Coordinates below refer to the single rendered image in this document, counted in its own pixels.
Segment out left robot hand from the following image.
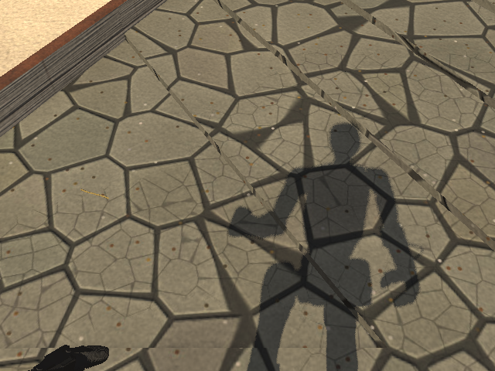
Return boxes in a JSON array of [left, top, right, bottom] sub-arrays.
[[28, 345, 109, 371]]

